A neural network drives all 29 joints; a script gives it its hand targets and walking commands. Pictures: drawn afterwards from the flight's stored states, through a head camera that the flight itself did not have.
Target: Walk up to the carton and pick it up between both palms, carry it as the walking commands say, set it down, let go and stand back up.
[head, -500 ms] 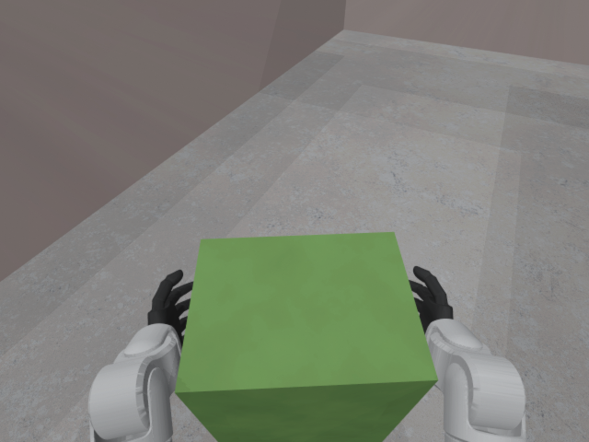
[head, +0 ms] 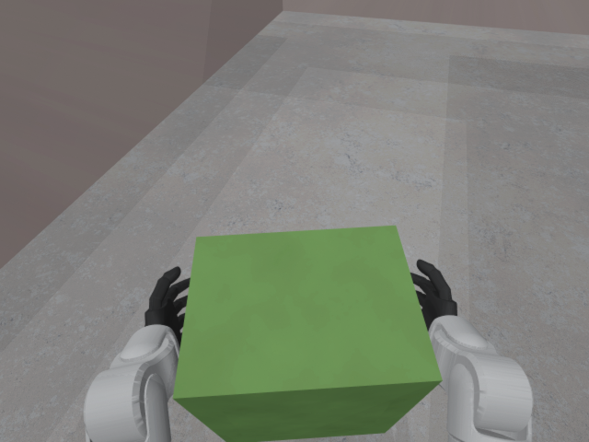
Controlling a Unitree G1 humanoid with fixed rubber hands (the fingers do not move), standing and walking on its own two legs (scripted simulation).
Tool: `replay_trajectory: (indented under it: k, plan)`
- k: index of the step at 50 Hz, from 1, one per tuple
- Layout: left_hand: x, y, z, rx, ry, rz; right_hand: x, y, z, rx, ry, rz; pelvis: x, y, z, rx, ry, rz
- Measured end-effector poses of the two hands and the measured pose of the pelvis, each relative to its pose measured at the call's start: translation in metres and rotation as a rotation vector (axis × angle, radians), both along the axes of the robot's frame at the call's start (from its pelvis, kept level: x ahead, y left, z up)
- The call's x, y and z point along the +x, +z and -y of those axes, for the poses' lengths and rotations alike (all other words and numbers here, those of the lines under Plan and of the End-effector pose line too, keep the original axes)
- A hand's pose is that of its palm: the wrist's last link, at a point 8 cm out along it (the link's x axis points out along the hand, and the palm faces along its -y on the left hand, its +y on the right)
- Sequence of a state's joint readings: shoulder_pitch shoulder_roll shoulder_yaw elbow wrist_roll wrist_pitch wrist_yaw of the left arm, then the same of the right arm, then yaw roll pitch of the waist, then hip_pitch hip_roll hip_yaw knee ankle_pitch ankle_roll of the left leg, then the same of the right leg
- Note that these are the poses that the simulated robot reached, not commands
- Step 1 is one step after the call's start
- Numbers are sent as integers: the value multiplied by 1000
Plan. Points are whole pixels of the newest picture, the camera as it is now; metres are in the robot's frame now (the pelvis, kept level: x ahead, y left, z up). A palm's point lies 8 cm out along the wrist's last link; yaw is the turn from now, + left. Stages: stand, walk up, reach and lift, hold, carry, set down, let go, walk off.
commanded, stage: carry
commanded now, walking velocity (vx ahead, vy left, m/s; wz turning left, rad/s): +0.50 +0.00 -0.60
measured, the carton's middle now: (302, 347) +0.24 +0.00 +0.03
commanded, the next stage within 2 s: none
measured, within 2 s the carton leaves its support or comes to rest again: neither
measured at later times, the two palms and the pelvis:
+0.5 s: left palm (289, 207) +0.48 +0.01 +0.05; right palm (486, 235) +0.40 -0.30 +0.05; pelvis +0.21 -0.08 -0.02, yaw -15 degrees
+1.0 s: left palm (357, 103) +0.80 -0.15 +0.07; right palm (503, 147) +0.60 -0.40 +0.08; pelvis +0.52 -0.14 +0.00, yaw -39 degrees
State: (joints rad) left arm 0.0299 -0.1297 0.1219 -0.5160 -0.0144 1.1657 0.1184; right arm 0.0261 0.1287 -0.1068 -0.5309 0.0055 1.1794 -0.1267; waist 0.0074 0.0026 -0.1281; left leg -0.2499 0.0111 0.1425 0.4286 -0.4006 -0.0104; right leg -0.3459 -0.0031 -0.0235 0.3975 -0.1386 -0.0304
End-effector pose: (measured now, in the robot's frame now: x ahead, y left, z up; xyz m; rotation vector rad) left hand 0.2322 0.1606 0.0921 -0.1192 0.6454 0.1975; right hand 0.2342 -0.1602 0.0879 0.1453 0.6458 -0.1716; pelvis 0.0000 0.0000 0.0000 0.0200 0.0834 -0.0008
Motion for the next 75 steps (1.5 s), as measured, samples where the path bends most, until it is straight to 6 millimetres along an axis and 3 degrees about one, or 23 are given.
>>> replay_trajectory:
  k: [6, 11, 16, 22, 25, 30, 38, 45, 48, 53, 61, 68, 71, 75]
  plan:
    - [41, -1, 12, -12, -91, -18, 9, -1, 11, -5, -96, -18, 34, 2, -7, -25, -73, 6]
    - [93, 0, 36, -27, -163, -8, 38, 5, 32, -21, -168, -8, 74, 4, 1, -62, -132, 4]
    - [154, -11, 75, -41, -225, 0, 80, -1, 67, -35, -231, 0, 123, -6, 24, -78, -191, 0]
    - [226, -37, 132, -39, -257, 3, 143, -25, 121, -47, -252, 4, 189, -31, 71, -65, -235, 24]
    - [251, -43, 149, -21, -265, -66, 165, -35, 138, -14, -272, -64, 214, -22, 85, -51, -264, 20]
    - [294, -28, 176, -11, -306, -82, 195, -27, 159, 22, -302, -75, 260, -3, 100, -19, -329, 25]
    - [398, -3, 228, -4, -447, -1, 260, -7, 197, 24, -438, 6, 357, 3, 115, -9, -445, 27]
    - [508, -19, 268, -34, -562, 23, 340, -11, 220, -31, -535, 24, 460, -18, 127, -10, -564, 31]
    - [543, -23, 292, -26, -626, -32, 358, -14, 233, -29, -598, -33, 493, -10, 134, -12, -638, 26]
    - [595, -12, 344, -42, -741, -43, 377, -1, 259, -24, -731, -36, 547, 4, 152, -38, -715, 4]
    - [670, -10, 430, -57, -842, -20, 430, 6, 323, -40, -835, -12, 625, 2, 211, -72, -781, -1]
    - [731, -28, 508, -51, -802, -6, 500, -15, 410, -41, -792, 0, 686, -22, 299, -65, -769, 37]
    - [754, -29, 532, -9, -788, -23, 528, -22, 440, -6, -773, -19, 702, -19, 319, -58, -787, 27]
    - [775, -25, 555, 23, -781, -61, 549, -25, 463, 26, -766, -57, 723, -7, 341, -28, -798, 27]
